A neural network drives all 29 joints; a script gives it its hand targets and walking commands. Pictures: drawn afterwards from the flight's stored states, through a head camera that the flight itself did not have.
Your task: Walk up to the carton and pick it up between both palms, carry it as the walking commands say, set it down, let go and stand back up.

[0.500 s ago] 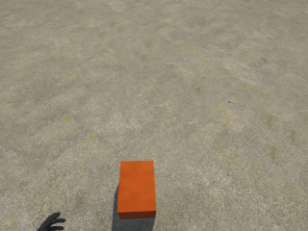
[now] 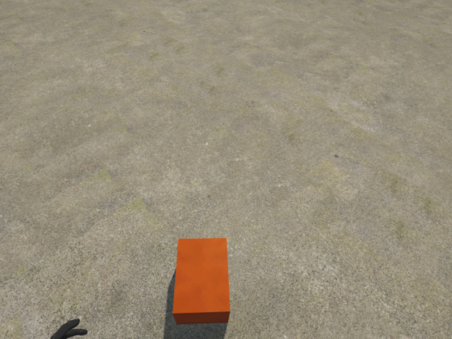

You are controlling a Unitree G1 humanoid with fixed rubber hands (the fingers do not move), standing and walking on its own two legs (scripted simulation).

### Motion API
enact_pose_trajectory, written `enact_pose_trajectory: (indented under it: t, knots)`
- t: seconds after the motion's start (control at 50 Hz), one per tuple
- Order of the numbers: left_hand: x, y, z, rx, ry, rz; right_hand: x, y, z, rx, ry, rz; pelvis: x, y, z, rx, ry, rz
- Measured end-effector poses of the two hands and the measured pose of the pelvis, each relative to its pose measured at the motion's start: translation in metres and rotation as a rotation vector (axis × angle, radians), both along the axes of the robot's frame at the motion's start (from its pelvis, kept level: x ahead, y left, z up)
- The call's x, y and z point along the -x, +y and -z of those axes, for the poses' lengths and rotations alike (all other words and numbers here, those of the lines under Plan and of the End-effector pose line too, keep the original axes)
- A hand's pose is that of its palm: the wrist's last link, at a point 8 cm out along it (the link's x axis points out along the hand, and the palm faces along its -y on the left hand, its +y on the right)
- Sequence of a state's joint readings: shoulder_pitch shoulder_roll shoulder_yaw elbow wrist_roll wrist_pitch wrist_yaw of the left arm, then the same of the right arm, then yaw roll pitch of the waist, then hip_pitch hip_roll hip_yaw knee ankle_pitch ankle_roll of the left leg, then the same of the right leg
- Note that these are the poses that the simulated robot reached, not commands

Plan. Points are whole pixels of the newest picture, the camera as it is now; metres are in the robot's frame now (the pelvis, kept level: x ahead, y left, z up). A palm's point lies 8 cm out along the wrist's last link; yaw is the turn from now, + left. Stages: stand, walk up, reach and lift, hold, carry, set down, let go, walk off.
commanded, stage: walk up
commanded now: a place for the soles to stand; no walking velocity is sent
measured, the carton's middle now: (202, 279) +0.46 +0.07 -0.69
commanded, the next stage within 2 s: reach and lift in 0.46 s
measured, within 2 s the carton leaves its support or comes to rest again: neither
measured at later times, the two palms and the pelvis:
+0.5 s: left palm out of the picture +0.09 +0.30 -0.10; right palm out of the picture +0.06 -0.31 -0.11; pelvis +0.00 +0.00 +0.00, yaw +1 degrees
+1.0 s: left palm out of the picture +0.14 +0.30 -0.14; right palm (334, 326) +0.18 -0.22 -0.14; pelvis -0.03 +0.04 -0.04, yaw +4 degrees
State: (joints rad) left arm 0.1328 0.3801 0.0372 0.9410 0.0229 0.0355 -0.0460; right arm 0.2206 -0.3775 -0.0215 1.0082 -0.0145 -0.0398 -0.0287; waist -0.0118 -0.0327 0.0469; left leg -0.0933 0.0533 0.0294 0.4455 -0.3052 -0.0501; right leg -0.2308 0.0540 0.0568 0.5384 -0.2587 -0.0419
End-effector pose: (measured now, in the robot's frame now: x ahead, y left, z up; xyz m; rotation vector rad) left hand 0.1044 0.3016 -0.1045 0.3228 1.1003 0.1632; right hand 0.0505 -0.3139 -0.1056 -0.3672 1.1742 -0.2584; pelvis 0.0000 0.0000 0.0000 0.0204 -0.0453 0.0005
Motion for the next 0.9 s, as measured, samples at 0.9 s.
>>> enact_pose_trajectory:
  t: [0.9]
  knots:
    - [-0.032, -0.002, 0.016, 0.064, -0.065, -0.062, -0.121, 0.079, 0.017, -0.134, -0.113, -0.065, 0.025, 0.034, 0.022, 0.031, 0.13, -0.07]
